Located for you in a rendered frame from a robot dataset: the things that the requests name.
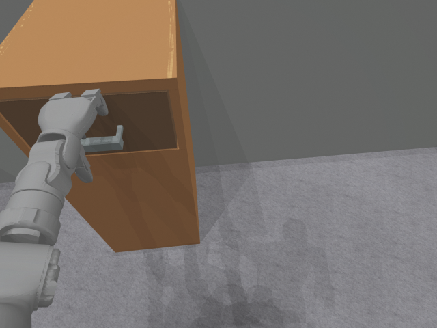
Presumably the cabinet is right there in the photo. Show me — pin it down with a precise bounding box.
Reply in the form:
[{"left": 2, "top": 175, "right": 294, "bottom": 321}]
[{"left": 0, "top": 0, "right": 200, "bottom": 253}]

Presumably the left robot hand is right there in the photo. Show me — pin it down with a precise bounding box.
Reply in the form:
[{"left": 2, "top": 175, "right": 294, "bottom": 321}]
[{"left": 38, "top": 89, "right": 108, "bottom": 183}]

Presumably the handle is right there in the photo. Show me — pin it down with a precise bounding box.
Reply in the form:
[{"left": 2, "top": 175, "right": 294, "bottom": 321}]
[{"left": 81, "top": 125, "right": 124, "bottom": 152}]

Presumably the drawer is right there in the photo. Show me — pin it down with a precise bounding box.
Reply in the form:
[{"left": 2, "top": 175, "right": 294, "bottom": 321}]
[{"left": 0, "top": 90, "right": 177, "bottom": 155}]

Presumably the left robot upper arm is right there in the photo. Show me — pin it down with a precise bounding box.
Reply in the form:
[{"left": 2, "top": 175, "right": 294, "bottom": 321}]
[{"left": 0, "top": 241, "right": 61, "bottom": 328}]

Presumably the left robot forearm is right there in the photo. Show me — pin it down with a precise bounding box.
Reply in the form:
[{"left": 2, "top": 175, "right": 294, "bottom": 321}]
[{"left": 0, "top": 128, "right": 81, "bottom": 246}]

